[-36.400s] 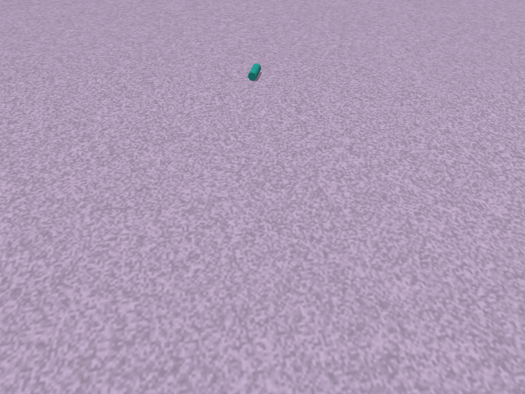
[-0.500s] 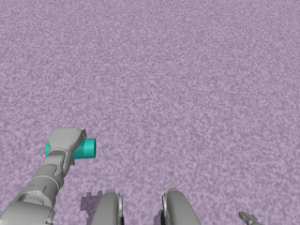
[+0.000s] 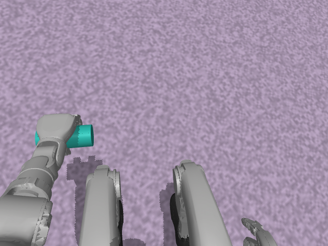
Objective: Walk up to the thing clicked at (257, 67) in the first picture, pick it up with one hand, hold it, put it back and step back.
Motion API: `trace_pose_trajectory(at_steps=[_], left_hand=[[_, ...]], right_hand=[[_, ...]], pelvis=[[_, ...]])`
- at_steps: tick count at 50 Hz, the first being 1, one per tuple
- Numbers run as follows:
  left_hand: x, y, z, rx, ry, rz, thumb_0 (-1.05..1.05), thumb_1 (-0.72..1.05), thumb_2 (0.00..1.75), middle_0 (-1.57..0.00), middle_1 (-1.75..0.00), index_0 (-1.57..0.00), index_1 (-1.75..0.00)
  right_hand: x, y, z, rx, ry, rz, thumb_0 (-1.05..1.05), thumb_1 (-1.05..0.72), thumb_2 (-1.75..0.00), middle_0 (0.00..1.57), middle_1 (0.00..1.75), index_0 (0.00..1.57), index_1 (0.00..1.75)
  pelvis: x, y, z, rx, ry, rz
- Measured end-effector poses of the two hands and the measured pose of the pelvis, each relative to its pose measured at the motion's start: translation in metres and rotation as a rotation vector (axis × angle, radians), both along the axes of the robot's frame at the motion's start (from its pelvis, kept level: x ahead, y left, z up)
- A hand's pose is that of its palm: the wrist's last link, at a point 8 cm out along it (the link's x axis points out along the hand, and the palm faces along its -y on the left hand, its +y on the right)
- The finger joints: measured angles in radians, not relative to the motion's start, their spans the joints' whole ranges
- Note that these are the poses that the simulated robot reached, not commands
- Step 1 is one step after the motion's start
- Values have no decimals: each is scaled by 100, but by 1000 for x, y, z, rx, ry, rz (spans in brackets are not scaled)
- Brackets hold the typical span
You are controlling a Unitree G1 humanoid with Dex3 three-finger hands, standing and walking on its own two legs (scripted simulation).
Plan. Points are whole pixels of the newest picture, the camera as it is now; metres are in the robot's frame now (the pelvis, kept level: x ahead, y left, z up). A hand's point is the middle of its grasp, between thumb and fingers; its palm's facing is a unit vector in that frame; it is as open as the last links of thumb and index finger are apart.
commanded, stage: crouch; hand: left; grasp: from above
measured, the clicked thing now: (66, 137) +0.40 +0.23 -0.19
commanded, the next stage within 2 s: lower in 0.74 s
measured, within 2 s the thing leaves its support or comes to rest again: neither
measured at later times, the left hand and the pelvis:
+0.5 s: hand (73, 142) +0.40 +0.23 -0.26, palm faces -0.47 -0.03 -0.88, open 9.1 cm; pelvis -0.01 -0.01 -0.08, yaw -2 degrees
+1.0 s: hand (78, 144) +0.40 +0.23 -0.30, palm faces -0.49 -0.03 -0.87, open 9.1 cm; pelvis -0.01 -0.01 -0.12, yaw -3 degrees
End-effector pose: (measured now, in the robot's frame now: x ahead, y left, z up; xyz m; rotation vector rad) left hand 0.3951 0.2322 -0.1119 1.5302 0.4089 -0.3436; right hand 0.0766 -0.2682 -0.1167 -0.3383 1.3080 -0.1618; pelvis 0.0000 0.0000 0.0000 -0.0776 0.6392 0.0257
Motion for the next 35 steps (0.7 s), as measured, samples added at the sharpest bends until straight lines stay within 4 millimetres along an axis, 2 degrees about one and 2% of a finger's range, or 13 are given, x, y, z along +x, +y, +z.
trace_pose_trajectory(at_steps=[7,12,25,35], left_hand=[[4,0,-33,0,-8,24,0,10,43,-86,-34,-83,-35],[6,0,-50,3,-3,34,0,10,44,-85,-35,-83,-36],[11,-2,-89,-3,7,26,0,11,44,-83,-38,-81,-39],[13,-4,-110,-9,3,24,0,12,44,-82,-39,-80,-39]], right_hand=[[10,-8,-23,-2,-9,40,1,-90,-90,20,29,21,30],[9,-12,-38,0,-8,49,1,-90,-90,20,29,21,30],[-17,-12,-78,21,43,31,1,-90,-90,20,29,21,30],[-33,-10,-98,31,73,19,1,-91,-91,20,29,21,30]], pelvis=[[-1,-4,-26,-3,4,-9],[-3,-6,-42,-4,-1,-18],[-10,-8,-81,-5,-22,-33],[-13,-8,-102,-6,-38,-40]])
